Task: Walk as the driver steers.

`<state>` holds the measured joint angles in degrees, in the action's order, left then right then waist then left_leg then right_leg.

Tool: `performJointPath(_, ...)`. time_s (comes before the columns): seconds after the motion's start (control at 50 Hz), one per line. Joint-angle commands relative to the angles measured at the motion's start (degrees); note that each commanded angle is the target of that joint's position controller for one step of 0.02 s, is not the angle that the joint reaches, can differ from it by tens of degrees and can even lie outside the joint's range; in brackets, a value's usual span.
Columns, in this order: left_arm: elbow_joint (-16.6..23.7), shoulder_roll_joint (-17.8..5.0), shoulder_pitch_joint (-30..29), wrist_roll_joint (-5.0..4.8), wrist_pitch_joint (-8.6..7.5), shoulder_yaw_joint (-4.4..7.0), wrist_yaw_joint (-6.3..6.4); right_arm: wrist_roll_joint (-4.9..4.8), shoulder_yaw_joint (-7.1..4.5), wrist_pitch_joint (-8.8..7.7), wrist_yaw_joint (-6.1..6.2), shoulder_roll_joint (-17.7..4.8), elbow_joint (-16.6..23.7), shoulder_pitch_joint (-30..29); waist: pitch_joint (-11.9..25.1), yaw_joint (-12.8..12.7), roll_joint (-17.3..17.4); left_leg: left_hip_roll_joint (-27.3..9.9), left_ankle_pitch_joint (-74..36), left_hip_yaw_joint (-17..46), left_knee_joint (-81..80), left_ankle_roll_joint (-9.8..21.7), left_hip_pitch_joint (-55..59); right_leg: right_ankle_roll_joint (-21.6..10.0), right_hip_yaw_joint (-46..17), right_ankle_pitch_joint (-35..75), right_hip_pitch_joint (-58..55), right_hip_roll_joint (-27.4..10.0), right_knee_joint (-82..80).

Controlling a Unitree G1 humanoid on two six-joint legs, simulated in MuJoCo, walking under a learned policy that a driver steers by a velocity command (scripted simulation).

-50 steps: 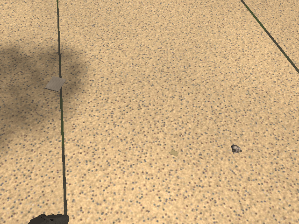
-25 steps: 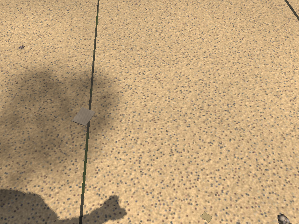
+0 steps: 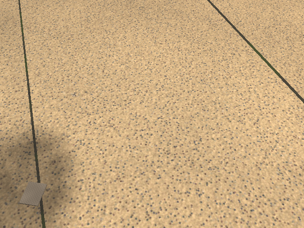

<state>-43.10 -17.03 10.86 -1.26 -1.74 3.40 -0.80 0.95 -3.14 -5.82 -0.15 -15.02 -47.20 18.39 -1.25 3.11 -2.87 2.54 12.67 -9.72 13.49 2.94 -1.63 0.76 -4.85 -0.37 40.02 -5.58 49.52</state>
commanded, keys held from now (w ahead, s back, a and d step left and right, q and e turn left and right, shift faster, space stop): w+e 1.00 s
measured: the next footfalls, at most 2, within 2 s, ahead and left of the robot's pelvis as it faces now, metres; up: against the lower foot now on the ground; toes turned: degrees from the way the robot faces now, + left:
right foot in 0.22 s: +0.28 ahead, -0.14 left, +0.00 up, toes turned -10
left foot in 0.68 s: +0.61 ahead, -0.01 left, +0.00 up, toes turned -28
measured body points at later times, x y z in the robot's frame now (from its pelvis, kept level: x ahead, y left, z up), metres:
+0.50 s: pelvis +0.28 -0.07 +0.00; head +0.31 -0.09 +0.45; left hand +0.43 +0.19 -0.10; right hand +0.41 -0.37 -0.09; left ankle +0.47 +0.09 -0.68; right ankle +0.24 -0.13 -0.75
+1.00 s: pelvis +0.55 -0.11 +0.00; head +0.57 -0.13 +0.45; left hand +0.85 +0.00 -0.09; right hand +0.42 -0.37 -0.12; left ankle +0.57 +0.01 -0.75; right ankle +0.56 -0.31 -0.68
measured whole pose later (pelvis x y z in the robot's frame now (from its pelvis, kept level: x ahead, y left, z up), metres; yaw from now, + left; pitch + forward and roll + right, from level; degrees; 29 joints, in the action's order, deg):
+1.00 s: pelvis +0.55 -0.11 +0.00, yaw -35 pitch +1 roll +2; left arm -35.8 -17.8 10.3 -1.3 -0.5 4.2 -0.6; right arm 0.4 -3.9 -5.3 -0.2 -16.0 -47.1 18.1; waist -2.0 4.0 -2.5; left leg 0.8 13.0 -7.8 16.1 1.1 -4.1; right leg 0.7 -3.5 -7.5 39.9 -5.4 53.9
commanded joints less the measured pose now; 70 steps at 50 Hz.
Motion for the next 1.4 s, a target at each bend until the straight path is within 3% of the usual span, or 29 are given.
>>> performJointPath(0.02, 5.3, -0.9, -5.5, 0.25, -0.83, -0.26, -1.08, -0.45, -2.27, -0.43, 0.76, -9.5, 3.1, -2.3, -3.1, 0.7, 4.8, -16.1, -18.4, 3.3, -6.4, 6.4, -1.4, -0.6, 2.9, 5.3, -0.7, -0.3, -7.5)
performJointPath(0.12, 9.6, -1.3, -10.4, 0.11, -0.78, -0.15, -2.80, -1.69, -3.05, 1.87, 1.04, -11.3, 1.2, 0.2, -3.9, 1.2, 5.4, -19.0, -31.3, 0.3, 0.0, 5.2, 8.4, -3.9, 7.2, -3.0, 0.8, 1.6, -13.3)
performJointPath(0.16, 9.9, -3.2, -7.2, 0.13, -0.39, 0.89, -3.02, -2.06, -3.57, 2.66, 1.56, -13.0, 1.6, -1.0, -0.2, -1.8, 7.8, -18.8, -50.7, -1.3, 7.7, 3.9, 9.6, -6.3, 10.7, -8.9, -6.4, 5.4, -13.1)
performJointPath(0.2, 7.1, -7.8, 6.6, -0.08, -0.02, 3.62, -2.26, -2.42, -3.61, 3.33, 2.00, -13.6, 2.2, -2.9, 7.3, -9.9, 7.4, -16.2, -55.5, -3.2, 26.8, 1.5, 3.9, -10.0, 11.5, -7.7, -25.9, 9.8, -17.4)
performJointPath(0.22, 5.2, -12.4, 15.1, -0.10, 0.67, 5.44, -0.96, -1.35, -2.62, 2.76, 2.05, -11.2, 3.1, -2.1, 12.3, -13.3, 1.4, -13.4, -35.7, -3.0, 44.1, -0.9, -10.4, -13.3, 0.2, -6.6, -43.6, 3.6, -19.1)
performJointPath(0.24, 5.9, -17.7, 12.4, -0.37, 0.05, 5.87, -0.68, 0.42, 0.00, 1.07, 0.87, -2.8, 6.2, 3.8, 17.1, -5.3, -12.3, -0.6, 20.0, 3.6, 63.6, -4.4, -36.4, -24.6, -32.9, -14.7, -61.8, -10.8, -24.0)
performJointPath(0.26, 7.2, -12.6, 14.2, -0.05, -0.69, 4.50, -0.86, -1.52, -0.64, -1.25, -0.12, -7.7, 6.7, -2.6, 22.3, -10.3, -5.4, -1.0, 21.1, 15.7, 68.5, -3.4, -42.7, -25.5, -41.8, -20.3, -63.9, -13.2, -31.4)
performJointPath(0.28, 6.8, -9.9, 11.9, 0.35, -1.37, 3.69, -0.92, -3.48, -1.24, -2.35, -0.55, -9.9, 8.7, -8.0, 13.6, -10.4, -2.8, -3.7, 15.1, 15.6, 66.3, -2.1, -46.3, -22.4, -33.2, -16.2, -57.7, -11.6, -32.9)
performJointPath(0.32, 7.7, -6.9, 4.7, 0.16, -1.71, 2.73, -0.80, -1.14, -1.27, -2.79, 0.16, -9.4, 8.2, -8.5, 5.5, -5.2, 3.3, -7.8, 7.8, 14.9, 56.0, -2.4, -40.6, -18.9, -21.1, -3.8, -41.7, -6.7, -33.4)
performJointPath(0.4, 8.5, -7.0, 2.8, 0.66, -2.04, 2.54, 0.31, 0.09, -1.27, -0.37, 0.26, -7.7, 8.3, -6.5, 3.3, -1.9, 1.6, -8.6, 3.2, 13.5, 46.8, -6.0, -33.8, -18.8, -13.6, 8.3, -29.5, -3.3, -36.5)
performJointPath(0.5, 6.7, -9.0, 6.6, 0.02, -1.17, 3.15, 1.73, -0.20, 0.24, -0.25, -0.12, -4.4, 11.1, -17.3, 1.4, -5.9, -1.1, -4.5, -14.8, 11.9, 24.4, -7.7, -28.7, -14.2, -8.3, 2.3, -24.1, 1.8, -35.1)
performJointPath(0.6, 5.0, -8.6, 10.0, -0.47, -0.46, 3.17, 2.01, -1.38, -0.81, -1.25, -1.19, -7.4, 12.6, -20.9, 1.7, -6.9, -2.8, -2.7, -14.5, 14.7, 15.4, -5.9, -25.6, -12.3, -16.3, -5.1, -30.3, -1.3, -29.6)
performJointPath(0.66, 5.5, -7.4, 8.0, -0.07, -0.10, 2.96, 2.04, -1.36, -2.31, -2.06, -1.01, -9.5, 10.9, -13.3, 3.6, -2.2, -4.6, -2.5, -9.6, 13.5, 11.9, -2.4, -15.6, -10.0, -18.6, -2.0, -31.1, -0.4, -22.1)
performJointPath(0.68, 6.1, -4.6, 7.8, 0.34, -0.27, 1.91, 1.77, -0.44, -3.17, -2.38, -0.62, -11.6, 10.1, -6.7, 9.4, 1.0, -2.3, -7.4, -8.6, 17.2, 12.5, 0.5, -3.7, -8.0, -15.7, -2.9, -27.6, 2.7, -11.4)
performJointPath(0.7, 7.4, -0.8, 13.1, 0.14, -0.57, 0.72, 1.75, 0.81, -4.29, -2.19, -0.17, -16.2, 9.4, 0.8, 18.6, 1.0, 9.4, -20.3, -1.7, 35.8, 11.5, 7.5, 17.0, -3.9, -8.1, -17.7, -12.0, 9.9, 7.8)
performJointPath(0.72, 8.2, -2.3, 16.6, -0.91, -0.96, 0.37, 1.78, -0.33, -4.44, -1.42, -0.80, -15.7, 7.6, 3.5, 21.1, -0.2, 22.7, -27.5, 13.5, 56.6, 5.2, 12.6, 22.6, -2.4, -5.3, -34.6, 1.5, 10.2, 20.6)
performJointPath(0.74, 7.1, -7.7, 13.3, -1.28, -0.74, 1.67, 1.83, -1.03, -3.10, -1.11, -0.69, -10.4, 8.8, 0.5, 13.2, 1.1, 14.4, -25.6, 21.1, 52.0, 3.2, 10.5, 16.5, -1.8, -6.5, -29.9, 5.7, 6.6, 25.9)
performJointPath(0.76, 7.9, -9.0, 8.2, -0.66, -0.38, 2.10, 1.81, -0.90, -2.45, -0.53, -0.39, -8.4, 9.2, -2.1, 7.4, 1.4, 9.9, -23.2, 16.5, 42.6, 3.0, 8.1, 9.4, -1.5, -4.1, -25.2, 5.7, 4.7, 26.4)
performJointPath(0.82, 9.0, -6.3, 5.4, -0.23, 0.22, 2.23, 1.16, -0.13, -1.44, -0.30, -0.07, -5.9, 8.3, -6.4, 0.8, -1.8, 9.6, -17.3, 1.2, 26.9, -0.9, 6.4, -4.4, -1.3, -2.6, -18.3, 0.0, 0.3, 20.3)
performJointPath(1.02, 12.0, -1.7, -5.2, 0.01, 0.08, 0.52, -0.85, -1.01, -2.90, -0.03, 0.36, -10.6, 3.8, -4.4, -1.6, 0.7, 6.4, -16.5, -15.0, 6.6, -4.6, 6.4, -2.0, -0.5, 2.9, 0.7, -0.8, -0.4, -4.3)
performJointPath(1.12, 14.6, -1.4, -10.7, 0.07, -0.29, 0.28, -1.92, -2.81, -3.33, 1.37, -0.21, -12.8, 0.4, 0.6, -3.9, 1.1, 6.0, -19.5, -22.3, 5.4, -2.5, 6.1, 3.1, -4.0, 5.6, -6.6, -5.3, 2.4, -13.7)
performJointPath(1.16, 13.6, -4.4, -5.2, 0.77, -0.47, 1.71, -1.73, -3.59, -3.46, 2.05, -0.18, -14.4, -0.5, -0.2, -0.1, -3.9, 7.5, -19.0, -40.9, 4.4, 6.5, 5.2, 4.5, -6.4, 8.1, -10.4, -15.3, 5.6, -17.7)
performJointPath(1.18, 10.6, -6.8, 3.9, 0.91, -0.54, 3.18, -1.33, -3.76, -2.84, 2.30, -0.11, -13.6, -1.0, -0.6, 5.0, -9.1, 6.8, -16.7, -45.2, 2.5, 16.8, 3.8, 0.8, -8.1, 9.7, -5.9, -29.0, 7.5, -21.2)
performJointPath(1.2, 8.2, -10.6, 13.7, 1.30, -0.25, 4.60, -0.40, -2.62, -1.43, 1.98, -0.11, -10.6, -0.4, -0.2, 12.0, -13.2, 4.1, -14.0, -31.6, 2.4, 32.0, 1.5, -11.8, -10.4, 2.2, -3.0, -47.5, 1.0, -18.4)
performJointPath(1.22, 8.0, -16.9, 15.1, 1.82, -0.42, 5.20, 0.28, -1.27, 1.15, 1.06, -0.81, -2.9, 1.6, 6.2, 20.4, -8.2, -11.4, -3.4, 15.8, 4.7, 54.4, -2.6, -33.4, -19.8, -27.1, -9.9, -64.4, -17.0, -22.8)
performJointPath(1.24, 8.8, -11.9, 16.1, 1.83, -0.94, 3.99, 0.15, -2.99, -0.30, -0.03, -0.92, -8.8, 0.4, 2.2, 24.9, -12.0, -5.9, -2.5, 21.7, 16.3, 62.3, -2.4, -36.9, -20.5, -35.3, -12.2, -62.3, -18.8, -29.1)
performJointPath(1.26, 7.8, -9.6, 13.1, 1.84, -1.44, 3.04, 0.00, -4.62, -1.32, -0.31, -1.01, -11.4, 2.6, -2.7, 15.1, -11.2, -5.0, -5.0, 17.8, 16.0, 63.4, -2.0, -41.6, -17.5, -24.7, -8.6, -56.0, -16.6, -29.8)
performJointPath(1.32, 7.0, -4.0, 4.3, 1.75, -2.70, 1.52, -0.24, -2.73, -1.51, 0.93, -0.49, -9.3, 2.0, -3.3, 5.3, -4.9, -3.3, -10.7, 5.9, 15.0, 55.4, -2.5, -35.5, -13.2, -8.1, -1.2, -38.1, -10.1, -34.9)
performJointPath(1.4, 4.6, -3.9, 2.1, 2.12, -4.82, 1.99, 0.16, -2.82, -1.12, 3.66, -0.11, -5.4, 1.5, -2.2, 1.3, -2.2, -0.9, -11.0, -0.3, 15.8, 51.3, -4.0, -34.3, -13.2, 0.3, 1.9, -31.6, -9.8, -41.5)
Velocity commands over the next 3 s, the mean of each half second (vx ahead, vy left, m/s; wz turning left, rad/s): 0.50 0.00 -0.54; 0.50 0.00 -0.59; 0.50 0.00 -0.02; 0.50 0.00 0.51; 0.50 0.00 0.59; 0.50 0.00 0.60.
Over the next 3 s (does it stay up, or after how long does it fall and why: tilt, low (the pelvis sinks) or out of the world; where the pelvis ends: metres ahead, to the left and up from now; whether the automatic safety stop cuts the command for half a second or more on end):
stays up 1.53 -0.42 0.00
